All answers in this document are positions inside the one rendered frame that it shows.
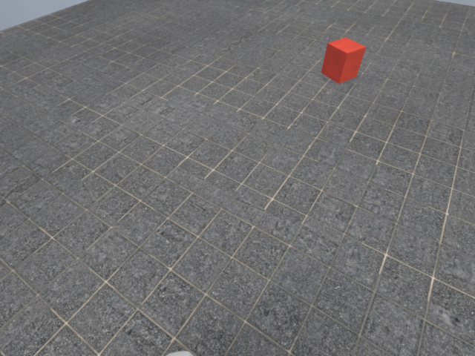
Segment carton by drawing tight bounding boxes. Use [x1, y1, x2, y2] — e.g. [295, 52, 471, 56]
[321, 37, 366, 84]

